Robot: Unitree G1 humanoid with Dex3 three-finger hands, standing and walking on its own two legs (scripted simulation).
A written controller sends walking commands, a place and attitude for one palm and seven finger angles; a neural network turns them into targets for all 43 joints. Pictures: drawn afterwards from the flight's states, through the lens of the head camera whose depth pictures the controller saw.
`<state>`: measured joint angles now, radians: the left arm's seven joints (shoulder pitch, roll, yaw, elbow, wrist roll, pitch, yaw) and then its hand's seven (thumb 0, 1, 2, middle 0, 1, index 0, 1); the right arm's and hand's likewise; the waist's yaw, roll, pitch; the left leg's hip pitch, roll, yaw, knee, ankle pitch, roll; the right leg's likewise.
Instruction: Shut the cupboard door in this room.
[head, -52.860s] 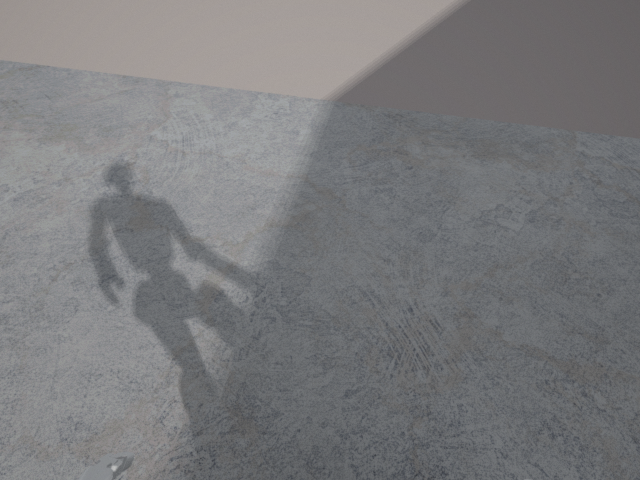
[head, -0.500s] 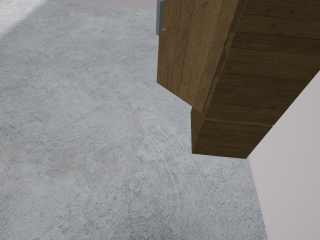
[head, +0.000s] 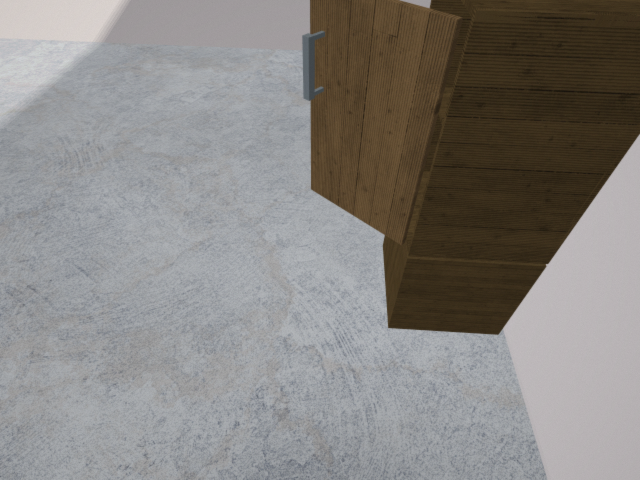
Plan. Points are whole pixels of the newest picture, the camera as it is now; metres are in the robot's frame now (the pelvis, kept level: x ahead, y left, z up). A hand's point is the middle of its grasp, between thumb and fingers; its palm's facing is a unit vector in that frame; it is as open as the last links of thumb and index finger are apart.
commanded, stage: let the arm hang, fingers relaxed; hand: left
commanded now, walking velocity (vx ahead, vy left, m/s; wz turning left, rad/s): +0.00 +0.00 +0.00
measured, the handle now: (314, 66) +0.99 +0.06 +0.08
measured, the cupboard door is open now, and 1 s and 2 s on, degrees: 51 51 51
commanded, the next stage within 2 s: look to check the result in 0.12 s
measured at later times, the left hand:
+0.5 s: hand out of the picture +0.03 +0.21 -0.16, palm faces +0.01 -0.96 -0.28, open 7.4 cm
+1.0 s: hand out of the picture +0.07 +0.20 -0.17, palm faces +0.07 -0.96 -0.27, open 7.4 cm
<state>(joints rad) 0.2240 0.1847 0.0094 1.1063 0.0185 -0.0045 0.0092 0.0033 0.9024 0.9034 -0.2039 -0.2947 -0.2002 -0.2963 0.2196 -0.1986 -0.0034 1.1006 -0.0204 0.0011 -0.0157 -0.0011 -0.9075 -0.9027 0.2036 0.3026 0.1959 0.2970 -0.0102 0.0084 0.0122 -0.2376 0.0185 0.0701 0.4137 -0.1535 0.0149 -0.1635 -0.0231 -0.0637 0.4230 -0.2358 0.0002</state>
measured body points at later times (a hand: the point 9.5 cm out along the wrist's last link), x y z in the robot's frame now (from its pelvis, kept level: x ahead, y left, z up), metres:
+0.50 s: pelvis +0.01 -0.01 +0.00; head +0.02 -0.02 +0.45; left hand +0.03 +0.26 -0.14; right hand +0.04 -0.26 -0.16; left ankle +0.04 +0.11 -0.74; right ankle +0.00 -0.12 -0.74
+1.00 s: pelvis +0.02 -0.02 +0.00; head +0.03 -0.02 +0.45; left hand +0.07 +0.25 -0.15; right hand +0.08 -0.28 -0.15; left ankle +0.04 +0.11 -0.74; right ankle +0.00 -0.12 -0.74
